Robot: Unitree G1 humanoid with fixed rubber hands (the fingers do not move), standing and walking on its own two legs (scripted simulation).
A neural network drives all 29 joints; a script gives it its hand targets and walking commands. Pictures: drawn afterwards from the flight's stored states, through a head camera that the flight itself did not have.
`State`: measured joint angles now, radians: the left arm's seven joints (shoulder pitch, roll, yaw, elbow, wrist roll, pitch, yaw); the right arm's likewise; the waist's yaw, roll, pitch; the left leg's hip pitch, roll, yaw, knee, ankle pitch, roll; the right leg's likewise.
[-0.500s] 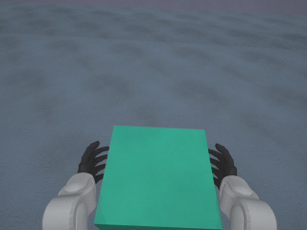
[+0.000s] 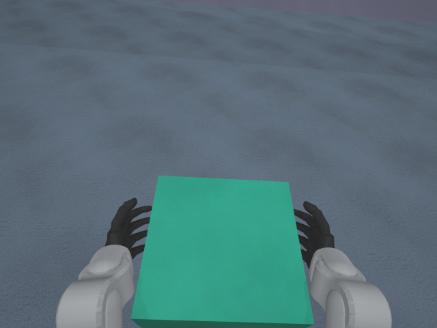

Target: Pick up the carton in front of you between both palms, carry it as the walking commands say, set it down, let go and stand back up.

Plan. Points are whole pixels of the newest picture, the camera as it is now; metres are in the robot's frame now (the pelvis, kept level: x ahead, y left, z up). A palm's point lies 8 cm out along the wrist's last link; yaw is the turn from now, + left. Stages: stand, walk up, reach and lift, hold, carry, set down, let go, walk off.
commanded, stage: carry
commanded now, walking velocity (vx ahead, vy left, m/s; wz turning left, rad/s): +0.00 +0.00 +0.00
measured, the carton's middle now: (218, 266) +0.24 +0.00 +0.03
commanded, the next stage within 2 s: none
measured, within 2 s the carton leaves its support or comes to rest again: neither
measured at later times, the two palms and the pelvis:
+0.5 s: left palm (149, 157) +0.43 +0.15 +0.10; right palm (294, 159) +0.44 -0.15 +0.11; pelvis +0.20 -0.01 +0.00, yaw +1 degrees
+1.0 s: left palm (148, 151) +0.46 +0.16 +0.09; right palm (284, 156) +0.47 -0.14 +0.09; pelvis +0.23 +0.01 +0.00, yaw +0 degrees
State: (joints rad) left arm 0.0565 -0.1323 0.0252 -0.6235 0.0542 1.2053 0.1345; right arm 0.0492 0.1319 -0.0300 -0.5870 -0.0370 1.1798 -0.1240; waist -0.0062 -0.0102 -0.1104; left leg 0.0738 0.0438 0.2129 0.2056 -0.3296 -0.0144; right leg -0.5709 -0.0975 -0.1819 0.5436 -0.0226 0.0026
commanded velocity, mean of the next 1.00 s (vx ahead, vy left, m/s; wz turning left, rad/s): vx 0.00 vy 0.00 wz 0.00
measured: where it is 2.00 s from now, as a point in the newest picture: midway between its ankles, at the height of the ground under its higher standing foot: outside the picture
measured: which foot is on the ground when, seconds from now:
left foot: down 0.00-0.08, up 0.10-0.36, down 0.38-1.00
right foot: up 0.00-0.04, down 0.06-1.00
